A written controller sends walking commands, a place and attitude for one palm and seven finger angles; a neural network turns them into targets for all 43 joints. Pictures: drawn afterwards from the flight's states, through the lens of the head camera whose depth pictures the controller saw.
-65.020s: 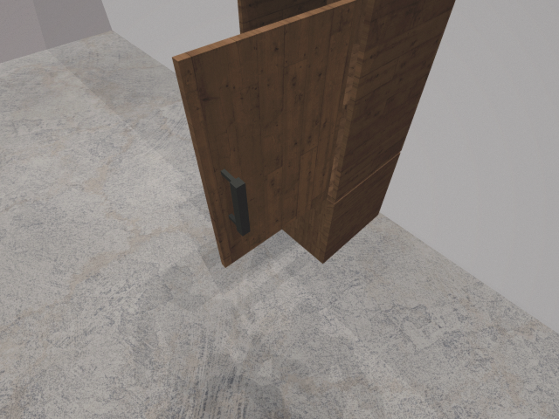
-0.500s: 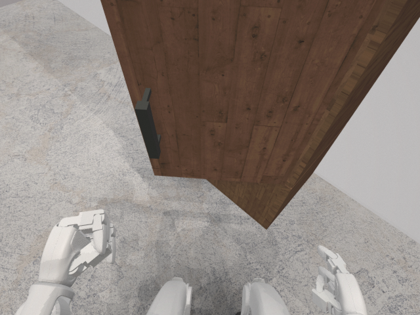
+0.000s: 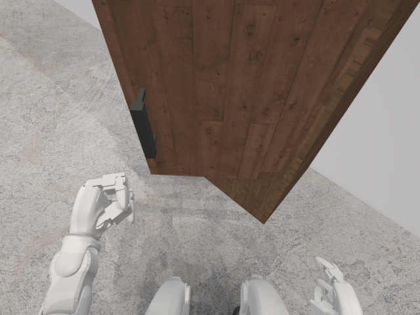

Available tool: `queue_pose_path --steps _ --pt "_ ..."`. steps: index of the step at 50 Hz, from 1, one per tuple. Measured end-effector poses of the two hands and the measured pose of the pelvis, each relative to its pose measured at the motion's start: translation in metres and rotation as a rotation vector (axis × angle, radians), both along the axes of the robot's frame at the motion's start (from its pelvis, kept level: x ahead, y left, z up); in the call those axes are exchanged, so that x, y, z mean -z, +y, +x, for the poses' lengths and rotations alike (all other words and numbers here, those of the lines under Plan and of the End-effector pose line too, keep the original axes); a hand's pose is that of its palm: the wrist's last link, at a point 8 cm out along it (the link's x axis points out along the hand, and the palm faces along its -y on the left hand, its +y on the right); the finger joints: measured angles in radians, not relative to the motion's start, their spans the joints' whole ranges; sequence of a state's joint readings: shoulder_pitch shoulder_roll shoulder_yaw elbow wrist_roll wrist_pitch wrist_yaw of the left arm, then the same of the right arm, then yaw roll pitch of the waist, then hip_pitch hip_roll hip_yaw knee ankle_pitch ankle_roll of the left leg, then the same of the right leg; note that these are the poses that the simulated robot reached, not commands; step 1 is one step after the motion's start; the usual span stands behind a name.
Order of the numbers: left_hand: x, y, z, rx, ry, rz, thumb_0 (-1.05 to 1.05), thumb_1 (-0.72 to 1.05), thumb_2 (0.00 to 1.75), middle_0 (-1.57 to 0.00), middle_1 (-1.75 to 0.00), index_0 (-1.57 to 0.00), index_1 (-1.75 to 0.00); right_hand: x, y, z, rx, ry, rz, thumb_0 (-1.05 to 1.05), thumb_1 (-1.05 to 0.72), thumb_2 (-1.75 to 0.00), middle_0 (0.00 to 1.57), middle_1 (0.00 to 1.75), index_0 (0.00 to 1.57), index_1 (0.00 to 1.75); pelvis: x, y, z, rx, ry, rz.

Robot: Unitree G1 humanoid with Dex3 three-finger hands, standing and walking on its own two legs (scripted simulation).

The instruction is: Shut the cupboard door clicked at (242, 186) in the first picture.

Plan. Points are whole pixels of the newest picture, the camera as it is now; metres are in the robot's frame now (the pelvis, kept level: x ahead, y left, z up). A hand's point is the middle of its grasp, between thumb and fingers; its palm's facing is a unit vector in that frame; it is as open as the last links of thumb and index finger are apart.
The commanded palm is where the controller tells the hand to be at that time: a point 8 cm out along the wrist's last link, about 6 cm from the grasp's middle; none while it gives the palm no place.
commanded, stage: bring the fist close to the handle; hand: left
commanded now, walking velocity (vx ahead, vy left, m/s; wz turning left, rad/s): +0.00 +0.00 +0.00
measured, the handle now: (146, 125) +0.49 +0.16 +0.04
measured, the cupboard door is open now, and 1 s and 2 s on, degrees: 39 39 27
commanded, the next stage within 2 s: push the door shut along its arc in 0.94 s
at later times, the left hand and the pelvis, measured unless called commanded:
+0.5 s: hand (157, 171) +0.37 +0.12 +0.04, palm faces -0.06 -1.00 -0.01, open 3.1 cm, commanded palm +0.36 +0.17 +0.04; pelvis +0.00 +0.00 +0.01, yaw +0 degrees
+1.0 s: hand (158, 167) +0.38 +0.12 +0.04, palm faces -0.04 -1.00 -0.03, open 3.1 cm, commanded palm +0.36 +0.18 +0.04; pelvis +0.00 -0.01 +0.01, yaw +0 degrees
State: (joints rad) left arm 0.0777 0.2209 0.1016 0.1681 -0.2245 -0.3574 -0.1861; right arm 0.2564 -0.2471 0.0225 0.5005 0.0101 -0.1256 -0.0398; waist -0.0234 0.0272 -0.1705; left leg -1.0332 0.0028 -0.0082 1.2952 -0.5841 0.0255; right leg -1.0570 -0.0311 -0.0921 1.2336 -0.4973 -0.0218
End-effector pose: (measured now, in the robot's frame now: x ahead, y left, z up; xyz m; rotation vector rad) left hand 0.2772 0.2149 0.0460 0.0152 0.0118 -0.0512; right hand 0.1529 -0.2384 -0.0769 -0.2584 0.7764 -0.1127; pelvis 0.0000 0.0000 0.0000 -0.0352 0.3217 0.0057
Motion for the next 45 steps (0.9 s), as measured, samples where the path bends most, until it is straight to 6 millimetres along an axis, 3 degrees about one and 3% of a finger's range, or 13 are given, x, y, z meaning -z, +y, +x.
queue_pose_path --steps 21,31,39,45 --pt "0.002 -0.03 0.062 0.017 -0.021 -0.001 0.02 0.9 0.9 -1.3 -1.5 -1.3 -1.5 0.008 0.001 -0.01 0.021 0.107 0.007 0.01 -0.91 -0.9 0.2 0.3 0.2 0.3 -0.005 0.005 0.004 0.007 0.014 0.007" --pt "0.002 -0.044 0.094 -0.003 -0.024 0.003 0.02 0.9 0.9 -1.3 -1.5 -1.3 -1.5 0.015 -0.005 -0.028 0.054 0.178 0.015 0.01 -0.91 -0.9 0.2 0.3 0.2 0.3 -0.006 0.002 0.004 0.016 0.027 0.017" --pt "0.001 -0.042 0.09 -0.015 -0.02 0.007 0.02 0.9 0.9 -1.3 -1.5 -1.29 -1.5 0.016 -0.014 -0.045 0.088 0.232 0.023 0.01 -0.91 -0.9 0.2 0.3 0.2 0.3 -0.01 -0.002 0.007 0.026 0.023 0.026" --pt "0.004 -0.038 0.082 -0.025 -0.018 0.011 0.02 0.9 0.9 -1.3 -1.5 -1.3 -1.5 0.015 -0.021 -0.046 0.087 0.241 0.007 0.01 -0.91 -0.9 0.2 0.3 0.2 0.3 -0.011 -0.005 0.006 0.02 0.017 0.027"
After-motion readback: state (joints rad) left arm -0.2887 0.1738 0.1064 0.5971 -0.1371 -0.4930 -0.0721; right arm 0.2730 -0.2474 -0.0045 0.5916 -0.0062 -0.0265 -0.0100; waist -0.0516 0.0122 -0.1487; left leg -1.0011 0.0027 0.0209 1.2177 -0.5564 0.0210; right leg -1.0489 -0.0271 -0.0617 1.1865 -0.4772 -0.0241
